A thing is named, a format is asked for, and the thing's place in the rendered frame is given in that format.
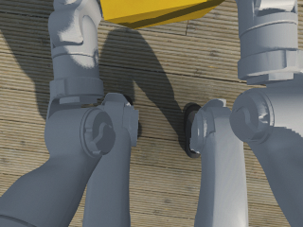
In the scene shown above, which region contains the robot left forearm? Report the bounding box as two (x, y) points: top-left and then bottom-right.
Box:
(44, 0), (104, 138)

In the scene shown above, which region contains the right robot shin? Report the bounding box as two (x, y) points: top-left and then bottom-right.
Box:
(189, 98), (232, 154)

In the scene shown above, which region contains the robot left upper arm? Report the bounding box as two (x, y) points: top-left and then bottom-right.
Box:
(0, 107), (116, 227)

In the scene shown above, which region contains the carton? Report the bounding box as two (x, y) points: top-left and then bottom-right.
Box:
(100, 0), (225, 29)

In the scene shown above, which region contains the robot right upper arm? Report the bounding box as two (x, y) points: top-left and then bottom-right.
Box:
(229, 86), (303, 227)

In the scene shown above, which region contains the robot right forearm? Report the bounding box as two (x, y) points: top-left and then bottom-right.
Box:
(235, 0), (303, 88)

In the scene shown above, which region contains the robot right thigh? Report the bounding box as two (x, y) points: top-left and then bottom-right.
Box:
(192, 107), (249, 227)

